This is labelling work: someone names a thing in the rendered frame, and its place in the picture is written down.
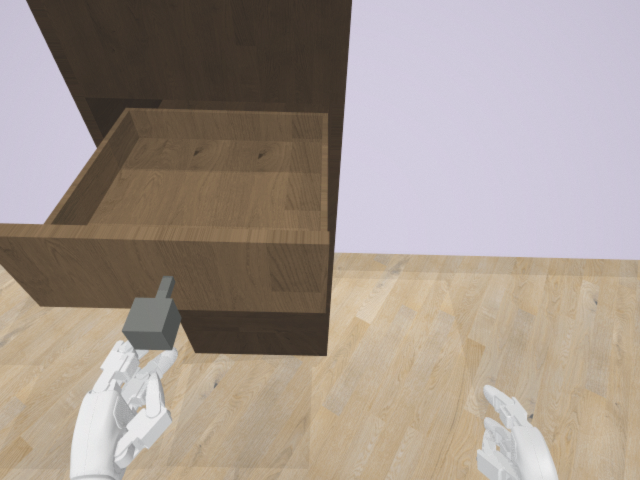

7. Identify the cabinet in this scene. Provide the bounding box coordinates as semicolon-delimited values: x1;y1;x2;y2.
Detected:
26;0;352;356

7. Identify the robot right hand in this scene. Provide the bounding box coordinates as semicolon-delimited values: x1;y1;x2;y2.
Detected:
477;385;558;480

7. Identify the handle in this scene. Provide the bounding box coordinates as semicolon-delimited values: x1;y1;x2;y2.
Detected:
122;276;182;350

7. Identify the robot left hand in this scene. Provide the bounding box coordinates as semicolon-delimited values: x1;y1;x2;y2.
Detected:
70;340;178;480

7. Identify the drawer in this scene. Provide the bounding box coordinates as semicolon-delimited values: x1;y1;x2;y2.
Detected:
0;108;329;313

